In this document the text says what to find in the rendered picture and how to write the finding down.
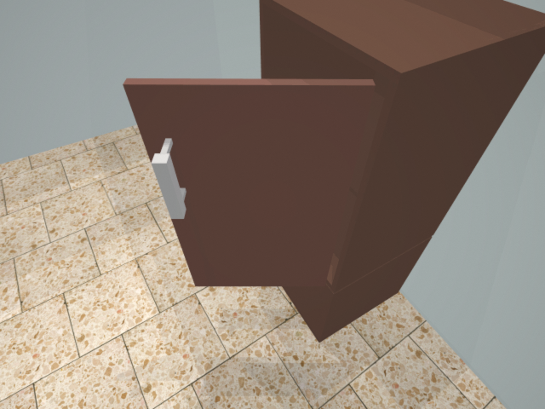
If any handle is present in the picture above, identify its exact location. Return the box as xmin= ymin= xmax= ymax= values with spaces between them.
xmin=151 ymin=138 xmax=186 ymax=219

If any cupboard door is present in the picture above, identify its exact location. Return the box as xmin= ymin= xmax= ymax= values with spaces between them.
xmin=123 ymin=78 xmax=376 ymax=286

